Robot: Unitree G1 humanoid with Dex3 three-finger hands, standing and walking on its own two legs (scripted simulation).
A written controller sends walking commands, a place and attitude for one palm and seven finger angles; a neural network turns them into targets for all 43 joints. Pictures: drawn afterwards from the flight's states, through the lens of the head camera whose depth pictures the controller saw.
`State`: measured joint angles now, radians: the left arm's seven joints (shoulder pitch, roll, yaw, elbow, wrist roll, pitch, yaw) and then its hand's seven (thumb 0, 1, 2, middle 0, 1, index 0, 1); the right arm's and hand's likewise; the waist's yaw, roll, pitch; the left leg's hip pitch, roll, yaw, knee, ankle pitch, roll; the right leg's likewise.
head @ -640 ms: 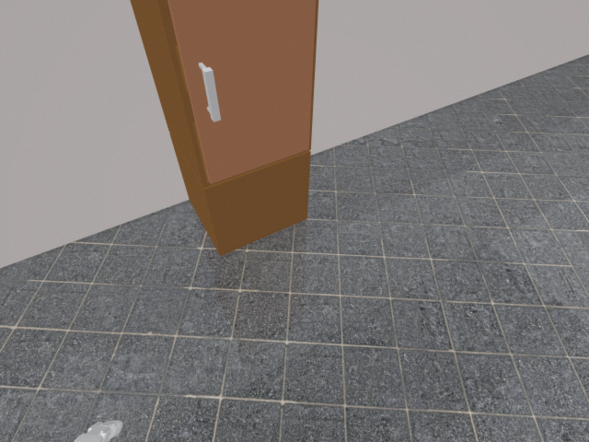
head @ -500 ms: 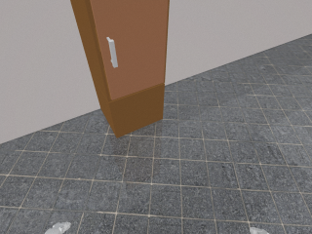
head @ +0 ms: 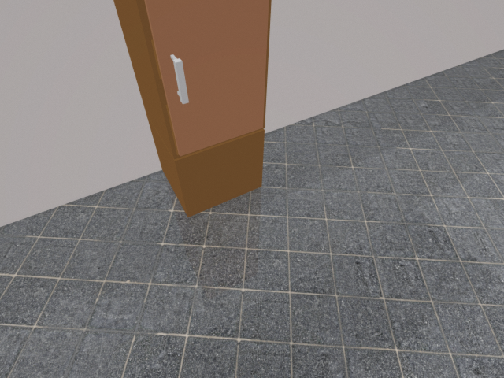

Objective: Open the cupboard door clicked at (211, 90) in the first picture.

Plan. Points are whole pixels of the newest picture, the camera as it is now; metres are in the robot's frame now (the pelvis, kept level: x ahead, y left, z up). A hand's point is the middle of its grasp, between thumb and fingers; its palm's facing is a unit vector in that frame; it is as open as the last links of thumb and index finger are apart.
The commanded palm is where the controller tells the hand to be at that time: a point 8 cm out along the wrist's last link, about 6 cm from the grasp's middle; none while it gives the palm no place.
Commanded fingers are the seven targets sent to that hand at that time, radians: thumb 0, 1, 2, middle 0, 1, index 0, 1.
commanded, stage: stand and wait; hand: left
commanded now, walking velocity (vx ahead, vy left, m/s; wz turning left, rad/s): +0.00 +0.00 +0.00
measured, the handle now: (178, 79) +0.96 +0.30 -0.02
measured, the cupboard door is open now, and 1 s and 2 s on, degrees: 0 0 0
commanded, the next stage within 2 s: look at it before walking up in 0.28 s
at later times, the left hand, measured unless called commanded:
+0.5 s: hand out of the picture +0.07 +0.24 -0.15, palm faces -0.03 -0.95 -0.33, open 7.4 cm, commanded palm none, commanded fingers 0.00 0.90 0.90 -0.20 -0.30 -0.20 -0.30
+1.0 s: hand out of the picture +0.07 +0.25 -0.15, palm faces -0.03 -0.94 -0.33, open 7.4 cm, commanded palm none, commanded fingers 0.00 0.90 0.90 -0.20 -0.30 -0.20 -0.30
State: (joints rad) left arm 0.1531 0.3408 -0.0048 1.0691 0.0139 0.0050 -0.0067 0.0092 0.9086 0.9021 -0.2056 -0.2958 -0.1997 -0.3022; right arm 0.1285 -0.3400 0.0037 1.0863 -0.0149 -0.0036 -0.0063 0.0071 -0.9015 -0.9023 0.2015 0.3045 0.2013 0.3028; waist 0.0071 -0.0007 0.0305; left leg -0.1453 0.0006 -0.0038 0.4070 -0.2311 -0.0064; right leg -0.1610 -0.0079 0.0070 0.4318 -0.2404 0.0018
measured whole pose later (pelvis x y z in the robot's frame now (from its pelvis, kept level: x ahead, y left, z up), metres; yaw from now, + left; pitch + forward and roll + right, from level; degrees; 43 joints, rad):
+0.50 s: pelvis -0.01 +0.00 +0.00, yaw +0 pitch -2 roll +0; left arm 0.14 0.33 -0.01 1.09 0.02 0.00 -0.01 0.01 0.91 0.90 -0.21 -0.30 -0.20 -0.30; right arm 0.13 -0.33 0.01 1.12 -0.01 -0.01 0.00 0.01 -0.90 -0.90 0.20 0.30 0.20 0.30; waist 0.00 0.00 0.02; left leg -0.15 0.01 0.00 0.38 -0.20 -0.01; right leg -0.16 0.00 0.01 0.40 -0.21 0.00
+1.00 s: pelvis +0.00 +0.00 +0.00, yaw +0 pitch -2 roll +0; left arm 0.14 0.34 -0.01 1.09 0.02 -0.01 -0.01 0.01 0.91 0.90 -0.21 -0.30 -0.20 -0.30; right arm 0.11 -0.34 0.01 1.11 -0.01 -0.01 0.00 0.01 -0.90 -0.90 0.20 0.30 0.20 0.30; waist 0.01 0.00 0.03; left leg -0.13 0.01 0.00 0.35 -0.20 -0.01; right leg -0.15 0.00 0.01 0.38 -0.20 0.00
